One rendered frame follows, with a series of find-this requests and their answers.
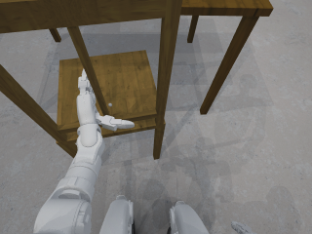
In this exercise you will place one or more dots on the table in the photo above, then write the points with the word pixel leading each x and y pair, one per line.
pixel 249 10

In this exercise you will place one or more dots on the robot right thigh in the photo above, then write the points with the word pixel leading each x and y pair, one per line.
pixel 184 220

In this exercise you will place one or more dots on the chair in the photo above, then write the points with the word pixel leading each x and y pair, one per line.
pixel 123 79

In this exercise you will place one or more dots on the robot left thigh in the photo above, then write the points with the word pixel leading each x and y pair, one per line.
pixel 119 216

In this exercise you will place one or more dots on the right robot hand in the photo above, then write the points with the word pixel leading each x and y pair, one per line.
pixel 241 228

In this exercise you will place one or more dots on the left robot hand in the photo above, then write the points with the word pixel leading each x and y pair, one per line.
pixel 86 108

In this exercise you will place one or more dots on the robot thigh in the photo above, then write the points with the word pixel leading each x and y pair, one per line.
pixel 184 220
pixel 119 216

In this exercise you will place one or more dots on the left robot upper arm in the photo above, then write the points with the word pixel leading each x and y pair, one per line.
pixel 64 216

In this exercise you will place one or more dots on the robot left forearm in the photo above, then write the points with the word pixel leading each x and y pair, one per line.
pixel 79 181

